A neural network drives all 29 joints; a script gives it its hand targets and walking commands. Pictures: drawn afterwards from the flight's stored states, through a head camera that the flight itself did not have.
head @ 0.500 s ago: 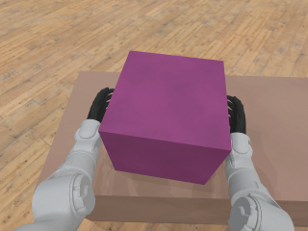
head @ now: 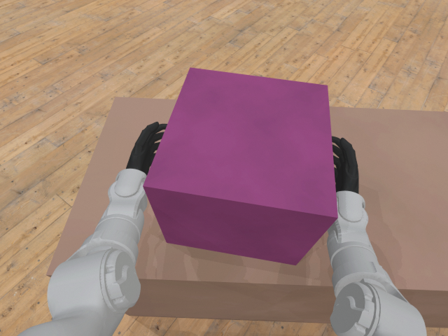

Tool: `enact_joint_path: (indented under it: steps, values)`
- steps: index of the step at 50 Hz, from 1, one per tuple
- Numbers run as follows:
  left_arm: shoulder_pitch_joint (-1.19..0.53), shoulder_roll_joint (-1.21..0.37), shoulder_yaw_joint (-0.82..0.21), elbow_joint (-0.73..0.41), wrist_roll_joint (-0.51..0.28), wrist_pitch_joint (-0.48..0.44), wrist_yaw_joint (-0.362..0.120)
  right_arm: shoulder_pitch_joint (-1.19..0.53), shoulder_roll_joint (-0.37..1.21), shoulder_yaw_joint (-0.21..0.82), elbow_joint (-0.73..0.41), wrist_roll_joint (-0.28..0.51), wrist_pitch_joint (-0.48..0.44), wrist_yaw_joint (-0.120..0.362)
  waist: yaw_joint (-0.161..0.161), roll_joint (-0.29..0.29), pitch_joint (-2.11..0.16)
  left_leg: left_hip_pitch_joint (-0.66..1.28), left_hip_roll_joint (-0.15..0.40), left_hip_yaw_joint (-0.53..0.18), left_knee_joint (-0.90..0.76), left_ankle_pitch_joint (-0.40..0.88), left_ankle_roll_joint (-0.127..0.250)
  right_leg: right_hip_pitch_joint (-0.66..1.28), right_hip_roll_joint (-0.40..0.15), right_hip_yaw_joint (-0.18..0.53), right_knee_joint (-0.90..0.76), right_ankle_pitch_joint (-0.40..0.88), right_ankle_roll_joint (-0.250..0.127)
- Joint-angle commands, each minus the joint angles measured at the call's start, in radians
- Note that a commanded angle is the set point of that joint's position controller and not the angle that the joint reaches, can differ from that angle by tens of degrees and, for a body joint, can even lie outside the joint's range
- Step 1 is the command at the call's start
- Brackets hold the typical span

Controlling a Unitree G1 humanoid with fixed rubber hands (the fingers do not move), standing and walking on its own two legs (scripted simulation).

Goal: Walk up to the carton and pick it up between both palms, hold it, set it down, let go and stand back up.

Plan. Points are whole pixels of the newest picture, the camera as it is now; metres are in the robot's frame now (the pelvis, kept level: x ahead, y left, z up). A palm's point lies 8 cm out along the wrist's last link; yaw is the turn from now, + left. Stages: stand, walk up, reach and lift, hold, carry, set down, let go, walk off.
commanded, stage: set down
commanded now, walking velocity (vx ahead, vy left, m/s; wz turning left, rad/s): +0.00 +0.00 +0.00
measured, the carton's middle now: (243, 167) +0.45 -0.06 -0.01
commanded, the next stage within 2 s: none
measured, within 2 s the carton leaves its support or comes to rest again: neither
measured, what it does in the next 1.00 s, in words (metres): lowers itself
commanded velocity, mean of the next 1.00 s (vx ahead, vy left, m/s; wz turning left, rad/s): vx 0.00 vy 0.00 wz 0.00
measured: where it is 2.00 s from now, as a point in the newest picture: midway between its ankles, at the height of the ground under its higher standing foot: outside the picture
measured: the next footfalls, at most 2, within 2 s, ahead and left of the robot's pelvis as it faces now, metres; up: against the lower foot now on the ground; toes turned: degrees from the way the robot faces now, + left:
none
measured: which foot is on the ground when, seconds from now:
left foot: down 0.00-1.00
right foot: down 0.00-1.00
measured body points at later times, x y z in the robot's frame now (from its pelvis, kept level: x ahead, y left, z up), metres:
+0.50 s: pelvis +0.00 +0.00 -0.03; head +0.07 +0.02 +0.42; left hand +0.47 +0.15 +0.03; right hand +0.40 -0.24 +0.02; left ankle -0.02 +0.10 -0.74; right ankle +0.00 -0.12 -0.74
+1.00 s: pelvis -0.06 +0.00 -0.05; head +0.04 +0.01 +0.39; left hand +0.46 +0.18 +0.05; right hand +0.39 -0.28 +0.04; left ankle -0.02 +0.10 -0.74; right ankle +0.00 -0.12 -0.74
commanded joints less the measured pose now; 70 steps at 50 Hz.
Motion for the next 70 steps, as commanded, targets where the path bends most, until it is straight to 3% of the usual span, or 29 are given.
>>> enact_joint_path:
  steps: [1,5,8,10,13,17,21,25,28,35,40,44,50,53,55,64,70]
  values:
    - [-0.375,-0.383,-0.107,0.008,0.059,0.004,-0.037,-0.311,0.445,0.278,0.091,-0.095,0.013,0.142,0.001,0.039,-0.341,0.153,0.033,-0.010,-0.021,0.240,-0.058,0.203,-0.013,-0.007,0.028,0.247,0.025]
    - [-0.365,-0.317,-0.092,0.003,0.052,0.009,-0.025,-0.294,0.383,0.267,0.092,-0.084,0.019,0.132,0.002,0.034,-0.333,0.150,0.033,-0.008,-0.021,0.233,-0.057,0.199,-0.013,-0.004,0.033,0.241,0.029]
    - [-0.350,-0.148,-0.074,-0.008,0.020,0.015,0.017,-0.256,0.206,0.245,0.116,-0.026,0.021,0.097,0.001,0.035,-0.339,0.148,0.035,-0.004,-0.016,0.225,-0.056,0.185,-0.008,0.005,0.042,0.221,0.031]
    - [-0.348,0.045,-0.122,-0.013,-0.076,0.018,0.079,-0.253,0.003,0.287,0.160,0.097,0.014,0.041,-0.002,0.042,-0.379,0.132,0.036,-0.003,0.010,0.237,-0.058,0.161,0.004,0.020,0.062,0.221,0.028]
    - [-0.421,0.145,-0.285,0.068,-0.287,0.000,0.130,-0.349,-0.078,0.449,0.248,0.323,0.002,-0.024,-0.020,0.055,-0.499,0.032,0.033,-0.012,0.093,0.246,-0.061,0.095,0.010,0.041,0.126,0.254,0.015]
    - [-0.532,0.210,-0.434,0.195,-0.471,-0.084,0.132,-0.477,-0.170,0.552,0.295,0.478,-0.030,-0.047,-0.032,0.116,-0.732,-0.030,0.021,-0.026,0.220,0.326,-0.090,0.022,0.007,0.036,0.240,0.341,0.014]
    - [-0.538,0.259,-0.483,0.316,-0.507,-0.104,0.115,-0.514,-0.293,0.621,0.426,0.597,-0.082,-0.056,-0.040,0.150,-0.756,0.030,0.016,-0.039,0.328,0.539,-0.132,-0.047,0.026,0.015,0.299,0.466,0.034]
    - [-0.526,0.279,-0.518,0.356,-0.518,-0.110,0.101,-0.524,-0.359,0.671,0.507,0.675,-0.136,-0.056,-0.042,0.147,-0.730,0.012,0.010,-0.041,0.374,0.581,-0.147,-0.094,0.040,0.002,0.324,0.489,0.042]
    - [-0.544,0.312,-0.555,0.361,-0.564,-0.119,0.099,-0.559,-0.405,0.708,0.487,0.725,-0.142,-0.045,-0.042,0.125,-0.731,-0.031,-0.001,-0.033,0.369,0.496,-0.139,-0.110,0.042,0.004,0.332,0.425,0.050]
    - [-0.669,0.346,-0.750,0.333,-0.769,-0.111,0.092,-0.658,-0.471,0.740,0.397,0.787,-0.033,0.026,-0.044,0.126,-0.723,-0.033,0.016,-0.047,0.341,0.218,-0.110,-0.367,0.036,-0.025,0.322,0.037,0.029]
    - [-0.741,0.378,-0.839,0.288,-0.869,-0.080,0.082,-0.711,-0.486,0.754,0.311,0.803,0.049,0.061,-0.039,0.107,-0.804,-0.135,0.008,-0.040,0.339,0.039,-0.075,-0.366,0.014,-0.010,0.361,-0.042,0.032]
    - [-0.738,0.409,-0.851,0.274,-0.882,-0.036,0.066,-0.715,-0.496,0.764,0.274,0.815,0.094,0.060,-0.034,0.073,-0.835,-0.214,-0.009,-0.025,0.341,0.011,-0.053,-0.254,0.003,0.020,0.369,-0.005,0.043]
    - [-0.729,0.460,-0.799,0.220,-0.837,0.028,0.055,-0.711,-0.529,0.728,0.214,0.794,0.129,0.020,-0.041,0.055,-0.876,-0.232,-0.027,-0.012,0.310,0.059,-0.055,-0.072,0.006,0.047,0.336,0.142,0.061]
    - [-0.717,0.463,-0.770,0.201,-0.810,0.060,0.053,-0.700,-0.536,0.719,0.207,0.790,0.147,0.007,-0.038,0.067,-0.839,-0.189,-0.025,-0.017,0.288,0.106,-0.063,-0.038,0.013,0.046,0.307,0.191,0.056]
    - [-0.721,0.463,-0.769,0.209,-0.809,0.078,0.053,-0.702,-0.536,0.717,0.215,0.790,0.166,0.006,-0.034,0.073,-0.780,-0.173,-0.018,-0.023,0.258,0.079,-0.064,-0.036,0.014,0.044,0.280,0.144,0.046]
    - [-0.707,0.441,-0.751,0.107,-0.784,0.172,0.036,-0.679,-0.577,0.748,0.216,0.849,0.233,0.022,-0.046,0.122,-0.710,0.108,0.008,-0.057,0.223,0.316,-0.089,-0.054,0.038,0.013,0.191,0.273,0.027]
    - [-0.676,0.445,-0.732,0.043,-0.770,0.261,0.026,-0.668,-0.601,0.751,0.164,0.865,0.300,0.026,-0.041,0.100,-0.605,0.200,0.018,-0.068,0.167,0.339,-0.078,-0.011,0.041,0.009,0.122,0.248,0.017]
